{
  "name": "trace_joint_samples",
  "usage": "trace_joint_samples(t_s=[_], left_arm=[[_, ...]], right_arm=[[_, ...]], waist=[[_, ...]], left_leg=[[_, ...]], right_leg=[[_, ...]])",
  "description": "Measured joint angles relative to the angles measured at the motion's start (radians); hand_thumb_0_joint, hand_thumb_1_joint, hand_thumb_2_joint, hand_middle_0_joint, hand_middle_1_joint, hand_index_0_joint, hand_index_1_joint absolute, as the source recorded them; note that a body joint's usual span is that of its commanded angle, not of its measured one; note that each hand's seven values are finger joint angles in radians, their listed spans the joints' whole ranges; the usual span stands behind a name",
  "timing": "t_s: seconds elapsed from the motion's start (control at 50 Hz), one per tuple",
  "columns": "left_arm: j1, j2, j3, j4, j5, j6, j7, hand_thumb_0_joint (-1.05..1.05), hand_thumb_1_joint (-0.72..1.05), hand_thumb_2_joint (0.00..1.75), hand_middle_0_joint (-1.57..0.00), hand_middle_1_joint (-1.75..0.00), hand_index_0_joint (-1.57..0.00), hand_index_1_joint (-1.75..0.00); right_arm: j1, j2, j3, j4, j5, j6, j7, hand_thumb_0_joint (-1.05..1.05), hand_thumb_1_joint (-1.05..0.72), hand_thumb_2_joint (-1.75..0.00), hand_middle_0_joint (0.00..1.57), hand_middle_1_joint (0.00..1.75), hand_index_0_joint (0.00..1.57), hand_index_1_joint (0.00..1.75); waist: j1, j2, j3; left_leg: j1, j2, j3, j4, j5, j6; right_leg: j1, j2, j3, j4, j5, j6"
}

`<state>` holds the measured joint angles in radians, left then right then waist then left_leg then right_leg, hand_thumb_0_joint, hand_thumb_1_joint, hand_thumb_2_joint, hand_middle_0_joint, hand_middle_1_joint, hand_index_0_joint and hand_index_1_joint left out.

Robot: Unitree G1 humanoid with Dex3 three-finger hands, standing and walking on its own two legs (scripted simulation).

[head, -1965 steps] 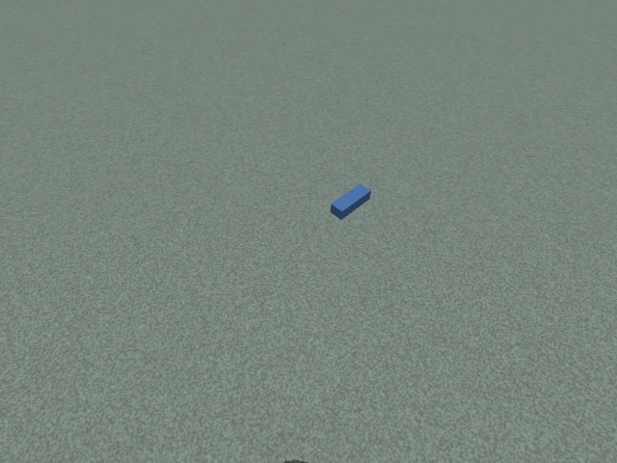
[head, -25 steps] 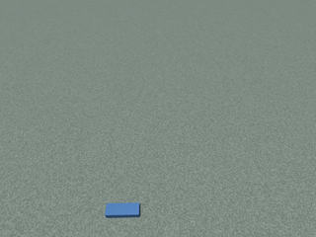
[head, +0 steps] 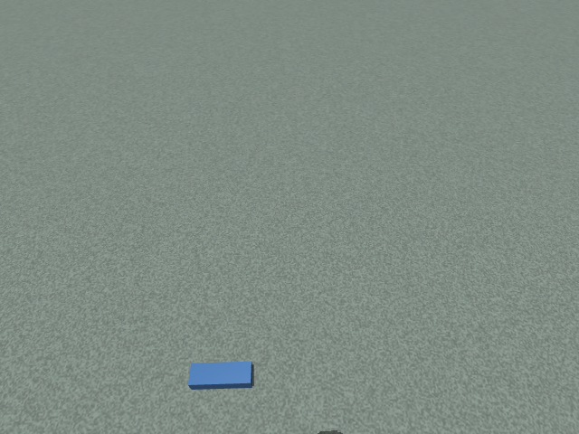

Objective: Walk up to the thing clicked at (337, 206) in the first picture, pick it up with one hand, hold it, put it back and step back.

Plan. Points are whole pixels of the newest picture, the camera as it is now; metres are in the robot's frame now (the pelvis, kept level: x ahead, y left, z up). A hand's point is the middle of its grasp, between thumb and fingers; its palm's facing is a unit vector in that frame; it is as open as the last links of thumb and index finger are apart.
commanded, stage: step back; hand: left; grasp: from above
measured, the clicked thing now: (221, 375) +0.42 +0.23 -0.75
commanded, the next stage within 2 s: none
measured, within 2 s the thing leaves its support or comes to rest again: neither
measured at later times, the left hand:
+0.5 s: hand out of the picture +0.06 +0.31 -0.18, palm faces -0.11 -0.93 -0.35, open 7.4 cm
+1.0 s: hand out of the picture -0.05 +0.29 -0.15, palm faces -0.07 -0.92 -0.39, open 7.4 cm
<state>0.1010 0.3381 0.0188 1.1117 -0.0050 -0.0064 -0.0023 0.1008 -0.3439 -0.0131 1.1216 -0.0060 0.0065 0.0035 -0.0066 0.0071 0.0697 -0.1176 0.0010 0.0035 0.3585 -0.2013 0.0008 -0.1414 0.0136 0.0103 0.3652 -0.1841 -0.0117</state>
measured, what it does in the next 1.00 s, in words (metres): walks backwards: left foot, then right foot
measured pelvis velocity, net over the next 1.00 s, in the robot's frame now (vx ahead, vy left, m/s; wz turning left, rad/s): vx -0.20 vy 0.04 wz -0.06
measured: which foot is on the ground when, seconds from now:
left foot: down 0.00-0.08, up 0.10-0.24, down 0.26-0.74, up 0.76-1.00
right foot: down 0.00-0.28, up 0.30-0.70, down 0.72-1.00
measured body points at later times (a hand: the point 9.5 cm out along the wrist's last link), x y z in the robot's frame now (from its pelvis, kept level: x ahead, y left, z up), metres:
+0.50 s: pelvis -0.08 +0.06 -0.01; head +0.00 +0.09 +0.43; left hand +0.06 +0.36 -0.15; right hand -0.02 -0.26 -0.12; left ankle -0.07 +0.14 -0.75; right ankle -0.12 -0.09 -0.67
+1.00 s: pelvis -0.20 +0.04 -0.02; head -0.14 +0.03 +0.43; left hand -0.05 +0.33 -0.12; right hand -0.13 -0.29 -0.14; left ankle -0.23 +0.16 -0.70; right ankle -0.16 -0.08 -0.75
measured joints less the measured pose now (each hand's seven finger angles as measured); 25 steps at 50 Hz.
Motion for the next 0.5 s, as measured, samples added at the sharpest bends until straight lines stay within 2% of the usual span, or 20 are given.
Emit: trace_joint_samples(t_s=[0.1, 0.16, 0.2, 0.24, 0.26, 0.28, 0.3, 0.34, 0.36, 0.42, 0.5], left_arm=[[-0.024, 0.031, 0.018, -0.077, 0.001, 0.017, 0.005, 0.00, 0.90, 0.90, -0.21, -0.30, -0.20, -0.30], [-0.037, 0.050, 0.023, -0.122, 0.018, 0.027, 0.009, 0.00, 0.90, 0.90, -0.21, -0.30, -0.20, -0.30], [-0.045, 0.063, 0.024, -0.149, 0.026, 0.034, 0.012, 0.00, 0.90, 0.90, -0.21, -0.30, -0.20, -0.30], [-0.055, 0.073, 0.021, -0.174, 0.027, 0.042, 0.014, 0.00, 0.90, 0.90, -0.21, -0.30, -0.20, -0.30], [-0.060, 0.076, 0.018, -0.188, 0.024, 0.048, 0.013, 0.00, 0.90, 0.90, -0.21, -0.30, -0.20, -0.30], [-0.069, 0.081, 0.018, -0.200, 0.019, 0.054, 0.012, 0.00, 0.90, 0.90, -0.21, -0.30, -0.20, -0.30], [-0.080, 0.088, 0.021, -0.209, 0.015, 0.059, 0.015, 0.00, 0.90, 0.90, -0.21, -0.30, -0.20, -0.30], [-0.087, 0.088, 0.025, -0.216, 0.017, 0.067, 0.025, 0.00, 0.90, 0.90, -0.21, -0.30, -0.20, -0.30], [-0.086, 0.088, 0.025, -0.217, 0.017, 0.071, 0.028, 0.00, 0.90, 0.90, -0.21, -0.30, -0.20, -0.30], [-0.066, 0.082, 0.025, -0.226, 0.011, 0.072, 0.027, 0.00, 0.90, 0.90, -0.20, -0.30, -0.20, -0.30], [-0.021, 0.070, 0.032, -0.242, 0.019, 0.068, 0.019, 0.00, 0.90, 0.90, -0.21, -0.30, -0.20, -0.30]], right_arm=[[-0.031, -0.035, -0.022, -0.064, 0.009, 0.024, 0.002, 0.00, -0.90, -0.90, 0.20, 0.30, 0.21, 0.30], [-0.030, -0.051, -0.035, -0.103, 0.007, 0.040, 0.004, 0.00, -0.91, -0.90, 0.20, 0.30, 0.20, 0.30], [-0.017, -0.056, -0.040, -0.125, 0.008, 0.041, 0.006, 0.00, -0.91, -0.90, 0.20, 0.30, 0.20, 0.30], [0.002, -0.061, -0.043, -0.142, 0.004, 0.035, 0.007, 0.00, -0.91, -0.90, 0.20, 0.30, 0.20, 0.30], [0.013, -0.067, -0.046, -0.150, -0.002, 0.031, 0.006, 0.00, -0.91, -0.90, 0.20, 0.30, 0.20, 0.30], [0.020, -0.066, -0.051, -0.153, -0.012, 0.026, 0.004, 0.00, -0.91, -0.90, 0.20, 0.30, 0.20, 0.30], [0.021, -0.055, -0.053, -0.152, -0.020, 0.025, 0.002, 0.00, -0.91, -0.90, 0.20, 0.30, 0.20, 0.30], [0.028, -0.038, -0.047, -0.159, -0.023, 0.024, 0.005, 0.00, -0.91, -0.90, 0.20, 0.30, 0.20, 0.30], [0.034, -0.029, -0.044, -0.162, -0.023, 0.023, 0.003, 0.00, -0.91, -0.90, 0.20, 0.30, 0.20, 0.30], [0.048, -0.010, -0.035, -0.176, -0.022, 0.022, -0.008, 0.00, -0.90, -0.90, 0.20, 0.30, 0.21, 0.30], [0.049, 0.000, -0.033, -0.207, -0.015, 0.014, -0.023, 0.00, -0.90, -0.90, 0.20, 0.30, 0.21, 0.30]], waist=[[-0.003, 0.005, 0.062], [0.004, -0.022, 0.086], [0.002, -0.042, 0.090], [-0.005, -0.053, 0.089], [-0.012, -0.050, 0.087], [-0.014, -0.058, 0.092], [-0.007, -0.078, 0.108], [-0.013, -0.082, 0.127], [-0.020, -0.079, 0.130], [-0.021, -0.076, 0.128], [-0.017, -0.061, 0.136]], left_leg=[[-0.126, 0.000, -0.014, 0.191, -0.058, 0.017], [-0.195, -0.045, -0.035, 0.402, -0.235, 0.033], [-0.200, -0.055, -0.037, 0.449, -0.268, 0.036], [-0.164, -0.047, -0.030, 0.371, -0.210, 0.031], [-0.135, -0.037, -0.029, 0.290, -0.138, 0.030], [-0.120, -0.042, -0.026, 0.256, -0.163, 0.028], [-0.120, -0.053, -0.012, 0.261, -0.169, 0.033], [-0.126, -0.047, -0.010, 0.266, -0.156, 0.043], [-0.125, -0.041, -0.014, 0.252, -0.141, 0.046], [-0.124, -0.031, -0.005, 0.202, -0.099, 0.051], [-0.131, -0.019, 0.016, 0.189, -0.079, 0.057]], right_leg=[[-0.083, 0.006, -0.001, 0.090, -0.018, -0.006], [-0.131, -0.016, 0.019, 0.143, -0.027, -0.002], [-0.161, -0.031, 0.029, 0.171, -0.031, 0.006], [-0.194, -0.042, 0.032, 0.208, -0.040, 0.023], [-0.215, -0.043, 0.029, 0.236, -0.050, 0.033], [-0.239, -0.048, 0.036, 0.273, -0.061, 0.030], [-0.259, -0.039, 0.076, 0.328, -0.134, 0.017], [-0.294, 0.030, 0.143, 0.484, -0.299, 0.006], [-0.310, 0.063, 0.163, 0.567, -0.331, 0.001], [-0.338, 0.113, 0.179, 0.739, -0.315, 0.000], [-0.295, 0.107, 0.163, 0.760, -0.303, 0.024]])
